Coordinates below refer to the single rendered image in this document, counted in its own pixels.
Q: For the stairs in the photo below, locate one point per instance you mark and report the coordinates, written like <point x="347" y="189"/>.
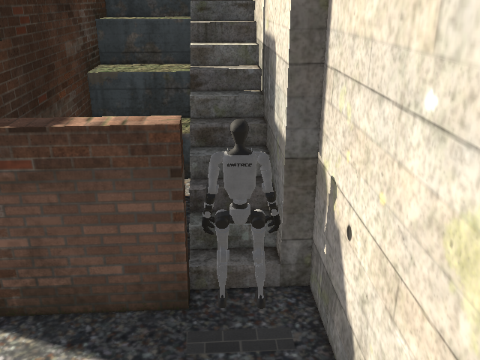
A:
<point x="225" y="85"/>

